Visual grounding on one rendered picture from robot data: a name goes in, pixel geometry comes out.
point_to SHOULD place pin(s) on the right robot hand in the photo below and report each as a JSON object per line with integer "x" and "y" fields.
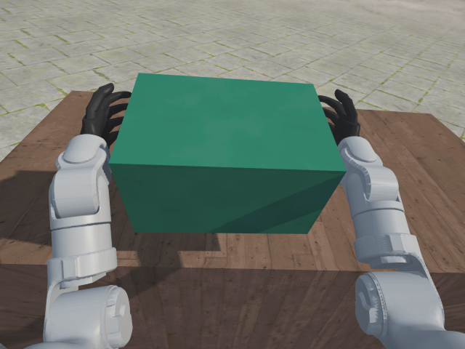
{"x": 345, "y": 119}

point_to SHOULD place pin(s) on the robot left upper arm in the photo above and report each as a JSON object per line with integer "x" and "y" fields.
{"x": 96, "y": 318}

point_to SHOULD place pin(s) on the left robot hand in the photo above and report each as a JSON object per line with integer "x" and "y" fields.
{"x": 97, "y": 119}

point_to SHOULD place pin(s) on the left robot forearm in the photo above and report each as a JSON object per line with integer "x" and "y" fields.
{"x": 79, "y": 213}

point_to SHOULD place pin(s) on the carton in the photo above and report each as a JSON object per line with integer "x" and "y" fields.
{"x": 212, "y": 155}

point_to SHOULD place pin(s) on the robot right upper arm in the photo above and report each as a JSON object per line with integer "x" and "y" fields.
{"x": 402, "y": 310}

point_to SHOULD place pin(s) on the pedestal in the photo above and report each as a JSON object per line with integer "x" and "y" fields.
{"x": 236, "y": 290}

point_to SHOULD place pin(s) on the right robot forearm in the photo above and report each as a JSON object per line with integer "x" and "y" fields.
{"x": 383, "y": 237}

